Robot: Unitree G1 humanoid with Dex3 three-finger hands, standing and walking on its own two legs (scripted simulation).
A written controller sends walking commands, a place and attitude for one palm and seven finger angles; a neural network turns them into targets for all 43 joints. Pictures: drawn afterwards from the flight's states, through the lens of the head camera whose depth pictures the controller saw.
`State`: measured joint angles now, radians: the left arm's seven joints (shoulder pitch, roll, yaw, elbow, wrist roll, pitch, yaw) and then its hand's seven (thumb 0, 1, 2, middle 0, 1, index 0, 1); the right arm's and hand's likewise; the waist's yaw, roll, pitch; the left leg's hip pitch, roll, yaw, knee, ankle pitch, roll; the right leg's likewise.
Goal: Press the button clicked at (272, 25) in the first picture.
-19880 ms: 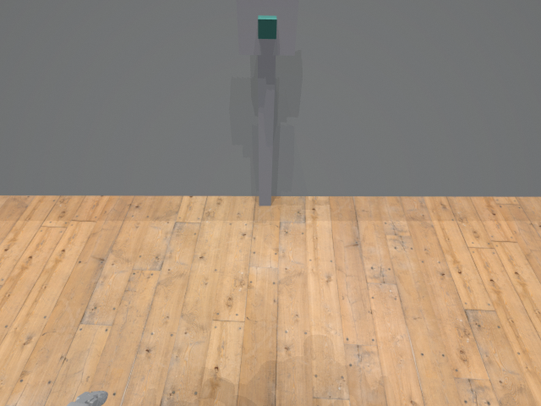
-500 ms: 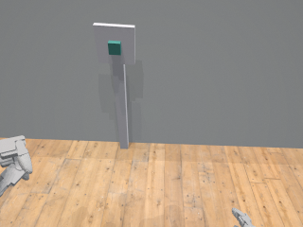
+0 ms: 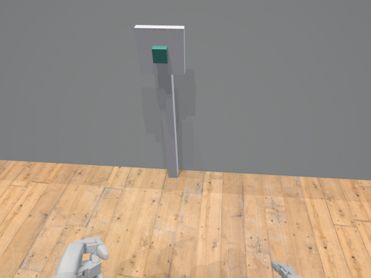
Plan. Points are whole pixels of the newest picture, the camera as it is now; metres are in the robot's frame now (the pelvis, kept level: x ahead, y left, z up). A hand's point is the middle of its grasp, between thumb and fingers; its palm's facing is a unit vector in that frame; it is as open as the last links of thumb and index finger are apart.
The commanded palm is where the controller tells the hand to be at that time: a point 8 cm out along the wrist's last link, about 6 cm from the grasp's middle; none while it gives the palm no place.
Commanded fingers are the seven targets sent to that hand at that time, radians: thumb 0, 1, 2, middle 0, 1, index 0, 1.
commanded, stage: let the arm hang, fingers relaxed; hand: left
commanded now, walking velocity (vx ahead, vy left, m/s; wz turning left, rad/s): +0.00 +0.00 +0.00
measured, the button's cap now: (160, 54) +0.85 +0.14 +0.11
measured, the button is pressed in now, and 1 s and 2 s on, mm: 0 0 0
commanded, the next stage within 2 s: stand and wait in 0.92 s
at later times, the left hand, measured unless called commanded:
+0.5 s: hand out of the picture -0.08 +0.18 -0.15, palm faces +0.03 -0.98 -0.21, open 6.4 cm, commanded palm none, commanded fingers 0.00 0.90 0.90 -0.20 -0.30 -0.20 -0.30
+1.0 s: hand out of the picture -0.02 +0.15 -0.16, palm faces +0.04 -0.98 -0.17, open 7.3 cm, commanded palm none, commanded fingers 0.00 0.90 0.90 -0.20 -0.30 -0.20 -0.30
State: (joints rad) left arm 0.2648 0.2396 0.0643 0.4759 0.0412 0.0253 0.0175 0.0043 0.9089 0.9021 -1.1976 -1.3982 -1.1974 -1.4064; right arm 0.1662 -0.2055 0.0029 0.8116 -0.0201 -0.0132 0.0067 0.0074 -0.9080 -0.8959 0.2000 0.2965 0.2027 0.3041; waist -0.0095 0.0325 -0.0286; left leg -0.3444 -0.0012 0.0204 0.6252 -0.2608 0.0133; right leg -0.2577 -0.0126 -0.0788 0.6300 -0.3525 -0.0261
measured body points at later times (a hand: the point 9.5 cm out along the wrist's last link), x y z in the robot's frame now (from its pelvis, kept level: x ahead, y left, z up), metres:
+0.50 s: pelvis -0.02 +0.00 +0.01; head -0.01 -0.01 +0.46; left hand -0.08 +0.23 -0.14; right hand -0.05 -0.21 -0.15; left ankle +0.04 +0.11 -0.73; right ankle -0.01 -0.10 -0.73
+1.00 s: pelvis -0.01 -0.01 +0.01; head +0.00 -0.01 +0.46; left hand -0.02 +0.20 -0.15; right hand -0.04 -0.21 -0.15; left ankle +0.04 +0.11 -0.73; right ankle -0.01 -0.10 -0.73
